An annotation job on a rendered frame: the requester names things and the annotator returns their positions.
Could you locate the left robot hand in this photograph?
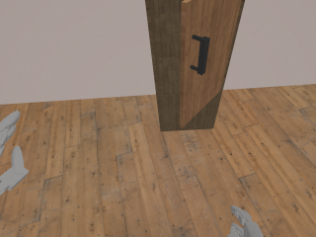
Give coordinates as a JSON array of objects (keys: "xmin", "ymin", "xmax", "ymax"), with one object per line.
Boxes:
[{"xmin": 0, "ymin": 111, "xmax": 29, "ymax": 196}]

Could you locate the cupboard door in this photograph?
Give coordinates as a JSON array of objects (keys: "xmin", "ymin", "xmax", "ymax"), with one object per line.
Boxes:
[{"xmin": 179, "ymin": 0, "xmax": 242, "ymax": 128}]

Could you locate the right robot hand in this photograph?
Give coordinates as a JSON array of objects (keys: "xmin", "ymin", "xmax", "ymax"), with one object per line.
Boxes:
[{"xmin": 227, "ymin": 205, "xmax": 264, "ymax": 237}]

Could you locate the handle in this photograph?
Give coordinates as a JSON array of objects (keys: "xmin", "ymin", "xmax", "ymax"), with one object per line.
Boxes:
[{"xmin": 190, "ymin": 35, "xmax": 210, "ymax": 75}]

